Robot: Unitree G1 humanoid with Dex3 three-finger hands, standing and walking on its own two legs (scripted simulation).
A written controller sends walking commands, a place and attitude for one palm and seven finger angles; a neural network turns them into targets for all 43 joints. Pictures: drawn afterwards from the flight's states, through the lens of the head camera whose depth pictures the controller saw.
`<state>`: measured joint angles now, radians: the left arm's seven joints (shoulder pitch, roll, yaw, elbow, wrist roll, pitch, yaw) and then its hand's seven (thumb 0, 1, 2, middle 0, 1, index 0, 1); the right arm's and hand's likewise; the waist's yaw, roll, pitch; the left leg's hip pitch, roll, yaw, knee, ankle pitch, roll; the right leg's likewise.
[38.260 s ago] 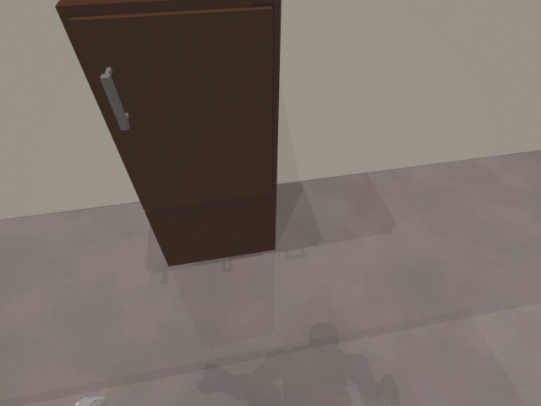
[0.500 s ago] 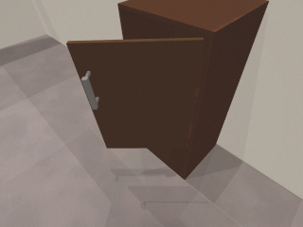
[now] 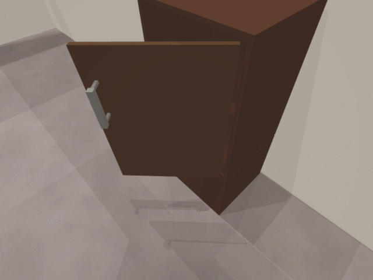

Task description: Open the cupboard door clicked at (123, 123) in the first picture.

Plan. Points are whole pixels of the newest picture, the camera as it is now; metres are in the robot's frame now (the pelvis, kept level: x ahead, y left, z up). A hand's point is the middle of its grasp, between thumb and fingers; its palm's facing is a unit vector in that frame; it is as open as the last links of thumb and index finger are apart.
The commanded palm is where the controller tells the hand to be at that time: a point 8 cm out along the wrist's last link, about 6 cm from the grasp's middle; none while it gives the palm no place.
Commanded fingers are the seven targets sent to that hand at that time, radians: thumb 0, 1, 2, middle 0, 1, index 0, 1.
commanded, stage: come to a stop and stand still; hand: left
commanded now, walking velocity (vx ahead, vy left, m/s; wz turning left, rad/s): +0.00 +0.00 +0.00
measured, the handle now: (100, 105) +0.56 +0.29 +0.05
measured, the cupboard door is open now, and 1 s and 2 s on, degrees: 44 44 44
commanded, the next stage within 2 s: look again from close up in 0.18 s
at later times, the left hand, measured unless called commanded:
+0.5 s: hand out of the picture +0.02 +0.17 -0.17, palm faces +0.04 -0.98 -0.21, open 7.3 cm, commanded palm none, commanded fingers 0.00 0.90 0.90 -0.20 -0.30 -0.20 -0.30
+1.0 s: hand out of the picture +0.12 +0.21 -0.09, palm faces +0.25 -0.95 -0.20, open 7.3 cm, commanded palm +0.12 +0.24 -0.06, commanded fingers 0.00 0.74 0.83 -0.21 -0.41 -0.21 -0.41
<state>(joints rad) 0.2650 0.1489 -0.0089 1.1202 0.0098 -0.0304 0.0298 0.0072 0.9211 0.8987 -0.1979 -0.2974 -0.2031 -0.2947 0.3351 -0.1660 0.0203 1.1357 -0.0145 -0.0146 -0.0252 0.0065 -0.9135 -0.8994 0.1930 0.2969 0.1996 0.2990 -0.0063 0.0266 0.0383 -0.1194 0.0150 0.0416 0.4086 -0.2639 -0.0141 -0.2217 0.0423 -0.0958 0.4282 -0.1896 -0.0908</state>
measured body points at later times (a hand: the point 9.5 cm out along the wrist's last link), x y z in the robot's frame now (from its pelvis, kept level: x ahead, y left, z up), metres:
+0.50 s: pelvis +0.01 +0.00 +0.00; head +0.02 -0.01 +0.45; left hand +0.01 +0.23 -0.15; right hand +0.00 -0.21 -0.17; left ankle -0.03 +0.13 -0.74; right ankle +0.03 -0.06 -0.74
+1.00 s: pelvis +0.01 +0.02 +0.00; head +0.01 +0.00 +0.44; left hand +0.10 +0.26 -0.08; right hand +0.05 -0.22 -0.15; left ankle -0.03 +0.13 -0.74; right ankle +0.03 -0.06 -0.74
